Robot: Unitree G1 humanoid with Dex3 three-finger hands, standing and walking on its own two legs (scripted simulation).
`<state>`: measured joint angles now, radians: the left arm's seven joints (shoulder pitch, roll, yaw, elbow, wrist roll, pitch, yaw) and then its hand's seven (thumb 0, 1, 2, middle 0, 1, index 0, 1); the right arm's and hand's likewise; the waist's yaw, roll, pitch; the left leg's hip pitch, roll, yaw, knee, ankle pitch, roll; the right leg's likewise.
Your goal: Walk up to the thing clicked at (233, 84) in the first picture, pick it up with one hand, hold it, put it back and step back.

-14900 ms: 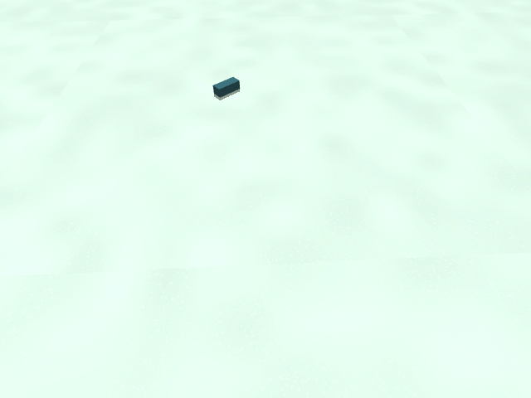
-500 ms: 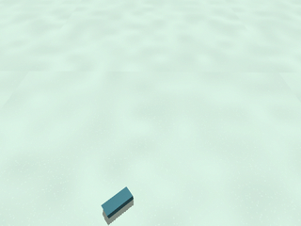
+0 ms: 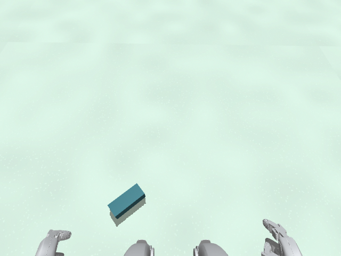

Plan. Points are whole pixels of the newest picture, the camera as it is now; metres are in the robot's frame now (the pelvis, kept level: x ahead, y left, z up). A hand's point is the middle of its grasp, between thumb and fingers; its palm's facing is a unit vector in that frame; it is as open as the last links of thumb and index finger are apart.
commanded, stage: rise first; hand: left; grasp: from above
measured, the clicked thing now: (127, 200) +0.41 +0.23 -0.69
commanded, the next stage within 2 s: none
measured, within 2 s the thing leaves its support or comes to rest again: neither
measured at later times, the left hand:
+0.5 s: hand (75, 255) +0.15 +0.29 -0.26, palm faces -0.26 -0.65 -0.71, open 14.1 cm
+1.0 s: hand (98, 219) +0.28 +0.29 -0.44, palm faces -0.32 -0.21 -0.92, open 13.4 cm
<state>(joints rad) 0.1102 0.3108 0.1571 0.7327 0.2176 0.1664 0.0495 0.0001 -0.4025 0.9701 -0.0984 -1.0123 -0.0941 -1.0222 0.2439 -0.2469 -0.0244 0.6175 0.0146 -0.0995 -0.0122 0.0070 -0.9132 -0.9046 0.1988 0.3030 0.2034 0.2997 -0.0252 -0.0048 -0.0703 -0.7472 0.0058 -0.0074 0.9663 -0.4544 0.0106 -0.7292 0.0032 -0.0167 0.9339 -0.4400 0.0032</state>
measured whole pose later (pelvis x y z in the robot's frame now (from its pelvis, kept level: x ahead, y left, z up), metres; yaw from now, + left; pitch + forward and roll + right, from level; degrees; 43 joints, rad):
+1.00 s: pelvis -0.08 -0.01 -0.28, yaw -3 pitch +35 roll -3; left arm -0.65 0.46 0.15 1.26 0.85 0.20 0.54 0.00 -0.44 0.93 -0.20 -0.95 -0.20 -0.96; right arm 0.09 -0.23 0.00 0.84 -0.09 -0.17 0.06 0.01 -0.89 -0.90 0.20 0.30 0.20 0.30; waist -0.10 0.01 -0.18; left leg -2.02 0.03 -0.06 2.06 -0.66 -0.01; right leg -2.00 0.02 -0.07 2.02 -0.64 -0.02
